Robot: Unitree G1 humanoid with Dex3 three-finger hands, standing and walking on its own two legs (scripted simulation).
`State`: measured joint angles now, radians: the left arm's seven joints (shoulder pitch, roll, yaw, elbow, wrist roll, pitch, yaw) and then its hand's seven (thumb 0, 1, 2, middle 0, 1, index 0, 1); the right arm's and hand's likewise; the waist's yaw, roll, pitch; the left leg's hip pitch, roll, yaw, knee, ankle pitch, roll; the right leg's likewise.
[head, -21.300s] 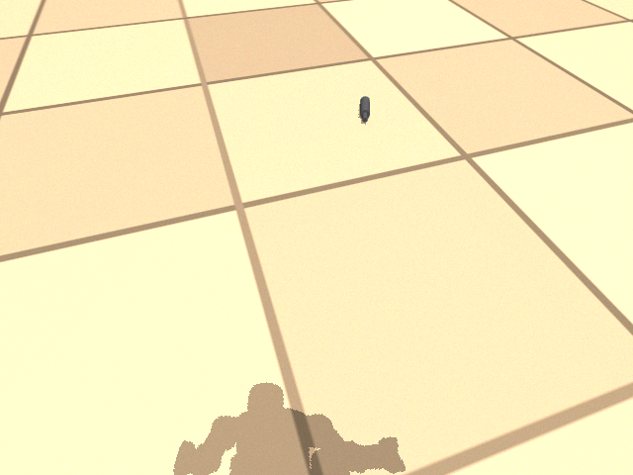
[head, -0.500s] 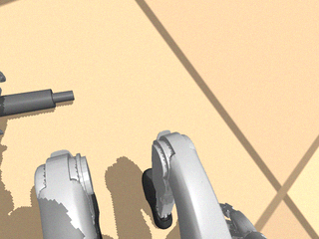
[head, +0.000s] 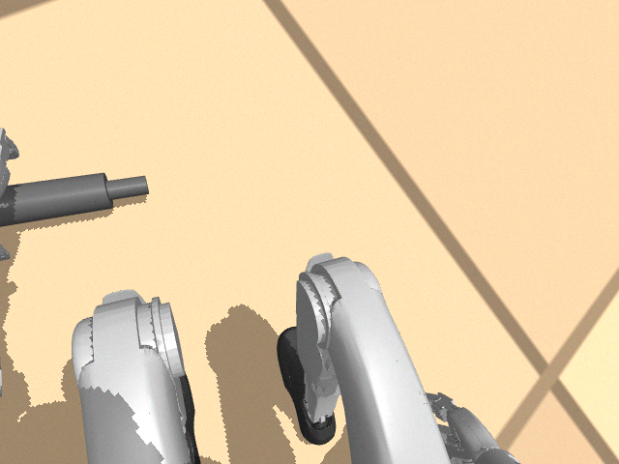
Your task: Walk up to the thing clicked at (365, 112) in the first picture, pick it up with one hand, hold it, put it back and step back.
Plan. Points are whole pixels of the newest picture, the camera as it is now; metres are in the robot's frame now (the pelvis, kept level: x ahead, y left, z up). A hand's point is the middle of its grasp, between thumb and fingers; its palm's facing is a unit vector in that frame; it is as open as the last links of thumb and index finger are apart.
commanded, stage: approach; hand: left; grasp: from above
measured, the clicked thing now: (74, 195) +0.49 +0.26 -0.30
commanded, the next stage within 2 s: close in in 0.58 s
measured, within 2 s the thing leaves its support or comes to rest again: neither
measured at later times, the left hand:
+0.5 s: hand (44, 166) +0.50 +0.27 -0.18, palm faces -0.42 -0.08 -0.90, open 14.0 cm
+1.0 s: hand (27, 196) +0.46 +0.29 -0.20, palm faces -0.46 -0.09 -0.88, open 13.6 cm
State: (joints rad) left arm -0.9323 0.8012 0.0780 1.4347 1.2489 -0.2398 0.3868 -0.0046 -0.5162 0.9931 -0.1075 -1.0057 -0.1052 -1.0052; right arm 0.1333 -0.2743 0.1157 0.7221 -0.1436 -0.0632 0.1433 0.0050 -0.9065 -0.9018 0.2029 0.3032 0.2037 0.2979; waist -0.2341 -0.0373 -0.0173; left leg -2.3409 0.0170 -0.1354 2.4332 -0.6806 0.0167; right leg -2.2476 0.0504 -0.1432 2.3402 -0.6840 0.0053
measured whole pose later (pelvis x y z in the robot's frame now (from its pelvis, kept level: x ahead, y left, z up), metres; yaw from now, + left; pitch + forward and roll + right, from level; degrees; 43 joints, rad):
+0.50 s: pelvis +0.00 +0.00 +0.00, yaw -2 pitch +34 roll -9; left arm -1.09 0.80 0.09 1.58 1.24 -0.11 0.44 0.00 -0.52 1.00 -0.10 -1.04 -0.10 -1.03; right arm 0.19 -0.29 0.19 0.68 -0.14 -0.07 0.13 0.01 -0.90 -0.90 0.20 0.30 0.20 0.30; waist -0.35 -0.02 0.01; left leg -2.36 0.04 -0.15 2.44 -0.69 0.02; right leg -2.28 0.07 -0.15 2.34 -0.66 0.01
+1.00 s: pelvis +0.00 +0.00 +0.00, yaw -1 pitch +33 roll -11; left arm -1.04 0.81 0.03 1.57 1.29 -0.23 0.46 -0.01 -0.49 1.07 -0.11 -1.09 -0.11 -1.08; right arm 0.11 -0.29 0.17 0.67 -0.17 -0.09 0.14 0.00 -0.90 -0.90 0.20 0.30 0.20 0.30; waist -0.30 -0.07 0.01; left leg -2.35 0.01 -0.16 2.45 -0.69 0.01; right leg -2.25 0.05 -0.16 2.34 -0.69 0.01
